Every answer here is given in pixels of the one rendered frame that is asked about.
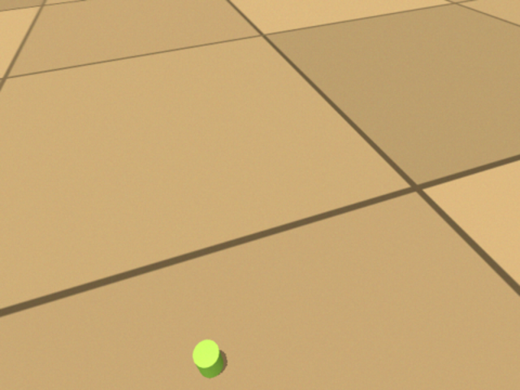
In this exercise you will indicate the can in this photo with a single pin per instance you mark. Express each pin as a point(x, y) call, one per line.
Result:
point(208, 358)

